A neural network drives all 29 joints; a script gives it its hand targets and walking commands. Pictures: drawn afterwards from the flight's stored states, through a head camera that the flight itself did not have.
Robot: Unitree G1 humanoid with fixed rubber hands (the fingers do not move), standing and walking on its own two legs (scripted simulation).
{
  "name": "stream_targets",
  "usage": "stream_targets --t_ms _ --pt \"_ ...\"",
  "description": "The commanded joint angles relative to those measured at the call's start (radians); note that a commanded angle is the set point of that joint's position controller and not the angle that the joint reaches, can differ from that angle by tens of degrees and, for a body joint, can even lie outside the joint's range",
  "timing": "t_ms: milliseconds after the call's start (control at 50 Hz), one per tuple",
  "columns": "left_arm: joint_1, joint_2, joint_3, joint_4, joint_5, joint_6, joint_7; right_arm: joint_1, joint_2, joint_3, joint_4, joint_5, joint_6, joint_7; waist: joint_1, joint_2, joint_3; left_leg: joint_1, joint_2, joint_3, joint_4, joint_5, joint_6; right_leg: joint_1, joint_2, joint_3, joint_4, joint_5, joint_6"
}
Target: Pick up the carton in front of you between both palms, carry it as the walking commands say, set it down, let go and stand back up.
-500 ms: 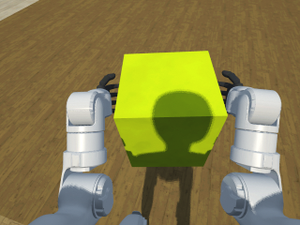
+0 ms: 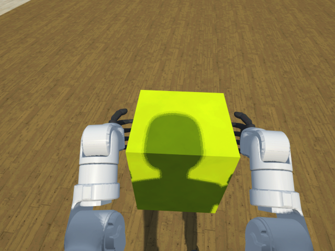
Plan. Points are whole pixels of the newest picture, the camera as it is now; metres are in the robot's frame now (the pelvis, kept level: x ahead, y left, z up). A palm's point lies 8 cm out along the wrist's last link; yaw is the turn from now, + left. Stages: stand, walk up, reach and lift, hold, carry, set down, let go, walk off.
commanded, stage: carry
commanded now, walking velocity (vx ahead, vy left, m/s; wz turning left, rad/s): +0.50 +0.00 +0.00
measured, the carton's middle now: (178, 153) +0.38 -0.01 +0.04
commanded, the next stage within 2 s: none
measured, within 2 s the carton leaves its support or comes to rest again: neither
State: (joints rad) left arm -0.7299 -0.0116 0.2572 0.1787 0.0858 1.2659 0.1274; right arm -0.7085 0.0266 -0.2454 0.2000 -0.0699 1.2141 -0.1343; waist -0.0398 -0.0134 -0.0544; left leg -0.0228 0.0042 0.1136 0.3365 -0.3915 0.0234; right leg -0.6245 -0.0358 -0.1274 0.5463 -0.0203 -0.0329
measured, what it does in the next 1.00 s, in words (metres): walks ahead: right foot, then left foot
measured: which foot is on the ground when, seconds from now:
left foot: down 0.00-0.06, up 0.08-0.54, down 0.56-1.00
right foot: up 0.00-0.04, down 0.06-0.56, up 0.58-0.98, down 1.00-1.00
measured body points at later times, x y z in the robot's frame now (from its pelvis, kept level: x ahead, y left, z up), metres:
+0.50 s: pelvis +0.35 -0.01 +0.00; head +0.33 -0.02 +0.45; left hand +0.63 +0.15 +0.10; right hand +0.64 -0.15 +0.10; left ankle +0.51 +0.11 -0.71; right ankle +0.20 -0.09 -0.73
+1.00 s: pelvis +0.63 +0.01 +0.00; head +0.60 +0.02 +0.45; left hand +0.90 +0.17 +0.10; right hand +0.91 -0.14 +0.10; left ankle +0.55 +0.09 -0.73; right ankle +0.75 -0.10 -0.73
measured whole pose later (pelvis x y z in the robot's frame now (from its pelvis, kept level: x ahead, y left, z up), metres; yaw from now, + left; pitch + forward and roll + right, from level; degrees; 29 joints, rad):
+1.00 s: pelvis +0.63 +0.01 +0.00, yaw +0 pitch +2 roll +0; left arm -0.16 -0.13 0.11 -0.33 0.13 1.23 0.08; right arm -0.17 0.14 -0.10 -0.30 -0.12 1.20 -0.09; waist 0.00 -0.02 -0.13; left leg -0.11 0.01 0.20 0.42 -0.35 0.03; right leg -0.44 -0.07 -0.17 0.44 0.02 0.03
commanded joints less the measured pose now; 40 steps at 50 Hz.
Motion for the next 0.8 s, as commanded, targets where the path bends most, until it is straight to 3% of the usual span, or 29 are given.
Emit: stream_targets --t_ms 0,20,40,60,80,100,120,140,180,280,360,440,500,520,540,560,580,600,620,640,660,680,720,780 --pt "-0.603 -1.151 -0.610 -0.071 -0.391 -0.046 -0.214 -0.683 1.149 0.610 -0.146 0.437 -0.009 0.266 0.026 0.186 -0.409 0.183 0.170 0.009 0.185 1.057 0.024 0.338 0.079 -0.111 -0.152 0.092 -0.019" --pt "-0.575 -1.153 -0.619 -0.084 -0.393 -0.047 -0.222 -0.637 1.146 0.621 -0.152 0.428 -0.007 0.265 0.049 0.143 -0.470 0.080 0.145 0.040 0.341 0.958 -0.006 0.563 0.065 -0.105 -0.170 0.069 -0.022" --pt "-0.524 -1.153 -0.618 -0.091 -0.395 -0.047 -0.233 -0.608 1.137 0.635 -0.163 0.423 -0.006 0.267 0.071 0.040 -0.538 -0.120 0.125 0.007 0.525 0.616 -0.019 0.800 -0.103 0.092 -0.125 0.027 -0.036" --pt "-0.507 -1.119 -0.617 -0.089 -0.369 -0.051 -0.236 -0.575 1.179 0.647 -0.167 0.420 0.004 0.270 0.052 -0.208 -0.646 -0.469 0.008 -0.041 0.792 0.097 -0.050 1.115 -0.393 0.548 -0.099 0.130 -0.201" --pt "-0.437 -1.154 -0.628 -0.094 -0.376 -0.056 -0.242 -0.546 1.156 0.654 -0.191 0.408 0.007 0.273 0.073 -0.264 -0.613 -0.641 -0.054 -0.096 0.953 -0.105 -0.045 1.100 -0.398 0.668 -0.185 0.126 -0.258" --pt "-0.429 -1.168 -0.644 -0.162 -0.383 -0.062 -0.249 -0.521 1.184 0.672 -0.219 0.408 0.000 0.273 0.066 -0.215 -0.558 -0.686 0.007 -0.135 0.961 -0.076 -0.024 1.050 -0.352 0.550 -0.189 0.165 -0.217" --pt "-0.428 -1.191 -0.667 -0.233 -0.392 -0.067 -0.256 -0.496 1.196 0.687 -0.263 0.406 -0.010 0.272 0.062 -0.095 -0.526 -0.678 0.043 -0.139 0.894 -0.015 -0.021 0.979 -0.327 0.459 -0.196 0.239 -0.172" --pt "-0.433 -1.204 -0.695 -0.308 -0.403 -0.074 -0.262 -0.466 1.208 0.707 -0.304 0.404 -0.018 0.270 0.058 -0.044 -0.490 -0.655 0.071 -0.130 0.815 0.027 -0.023 0.910 -0.309 0.383 -0.212 0.284 -0.134" --pt "-0.383 -1.210 -0.743 -0.415 -0.416 -0.083 -0.270 -0.367 1.220 0.754 -0.375 0.395 -0.035 0.261 0.056 -0.081 -0.483 -0.589 0.076 -0.100 0.692 0.060 -0.036 0.849 -0.275 0.279 -0.249 0.282 -0.095" --pt "-0.093 -1.128 -0.837 -0.550 -0.402 -0.095 -0.303 -0.075 1.153 0.837 -0.511 0.316 -0.070 0.242 0.058 -0.131 -0.440 -0.654 0.057 -0.018 0.498 0.138 -0.056 0.888 -0.222 0.151 -0.268 0.340 -0.100" --pt "0.070 -1.063 -0.837 -0.574 -0.402 -0.077 -0.320 0.059 1.101 0.858 -0.571 0.321 -0.044 0.254 0.058 -0.133 -0.320 -0.648 0.061 0.021 0.340 0.290 -0.053 0.828 -0.198 0.088 -0.306 0.323 -0.090" --pt "0.116 -0.984 -0.825 -0.553 -0.374 -0.043 -0.317 0.092 1.016 0.851 -0.560 0.339 0.005 0.279 0.062 -0.119 -0.190 -0.599 0.036 0.075 0.201 0.381 -0.020 0.791 -0.184 0.038 -0.314 0.391 -0.076" --pt "0.107 -0.942 -0.817 -0.525 -0.362 -0.021 -0.310 0.080 0.967 0.832 -0.529 0.348 0.033 0.291 0.054 -0.150 -0.171 -0.401 0.000 0.120 0.146 0.364 0.013 0.729 -0.183 -0.008 -0.204 0.534 -0.045" --pt "0.095 -0.932 -0.818 -0.519 -0.363 -0.014 -0.309 0.081 0.960 0.822 -0.511 0.346 0.038 0.294 0.038 -0.139 -0.200 -0.262 -0.036 0.158 0.111 0.334 0.015 0.679 -0.157 -0.053 -0.082 0.539 -0.024" --pt "0.081 -0.923 -0.819 -0.512 -0.361 -0.008 -0.307 0.082 0.951 0.811 -0.496 0.344 0.043 0.296 0.020 -0.098 -0.251 -0.048 -0.017 0.138 0.133 0.252 0.019 0.538 -0.124 -0.079 0.084 0.424 -0.002" --pt "0.057 -0.921 -0.819 -0.506 -0.361 -0.001 -0.305 0.078 0.935 0.801 -0.486 0.340 0.049 0.300 0.008 0.053 -0.309 0.132 0.205 -0.208 0.081 0.065 0.074 0.315 -0.072 -0.058 0.341 0.133 0.026" --pt "0.026 -0.949 -0.830 -0.517 -0.368 0.006 -0.302 0.057 0.941 0.796 -0.451 0.347 0.044 0.304 0.011 0.321 -0.358 0.307 0.429 -0.641 -0.077 -0.011 0.212 0.010 0.073 -0.010 0.635 -0.375 0.056" --pt "0.007 -0.961 -0.830 -0.508 -0.373 0.005 -0.304 0.077 0.979 0.797 -0.436 0.361 0.040 0.307 0.014 0.281 -0.336 0.244 0.423 -0.679 -0.123 0.094 0.229 -0.060 0.038 0.112 0.767 -0.452 0.025" --pt "-0.002 -0.998 -0.833 -0.497 -0.380 -0.003 -0.306 0.055 1.016 0.802 -0.450 0.368 0.031 0.308 0.013 0.204 -0.325 0.161 0.389 -0.563 -0.115 0.191 0.211 -0.052 -0.011 0.126 0.801 -0.415 0.005" --pt "0.002 -1.031 -0.837 -0.492 -0.386 -0.016 -0.308 0.031 1.050 0.812 -0.465 0.378 0.021 0.312 0.021 0.079 -0.319 0.082 0.369 -0.455 -0.106 0.254 0.180 -0.027 -0.055 0.135 0.764 -0.351 0.003" --pt "0.011 -1.056 -0.838 -0.488 -0.384 -0.029 -0.309 0.006 1.078 0.826 -0.479 0.386 0.011 0.315 0.030 0.034 -0.300 -0.003 0.351 -0.349 -0.125 0.314 0.148 0.011 -0.085 0.136 0.691 -0.305 0.009" --pt "0.018 -1.073 -0.844 -0.490 -0.380 -0.041 -0.308 -0.003 1.099 0.837 -0.487 0.391 0.000 0.319 0.037 0.049 -0.307 -0.051 0.327 -0.261 -0.141 0.337 0.120 0.057 -0.093 0.126 0.618 -0.280 0.018" --pt "0.042 -1.094 -0.859 -0.485 -0.369 -0.062 -0.301 0.012 1.103 0.847 -0.496 0.395 -0.017 0.323 0.038 0.091 -0.305 -0.094 0.287 -0.144 -0.146 0.404 0.102 0.110 -0.081 0.080 0.469 -0.275 0.035" --pt "0.088 -1.086 -0.868 -0.491 -0.357 -0.083 -0.288 0.051 1.071 0.852 -0.512 0.397 -0.028 0.329 0.036 0.124 -0.303 -0.071 0.258 -0.052 -0.124 0.524 0.107 0.123 -0.055 0.026 0.262 -0.246 0.057"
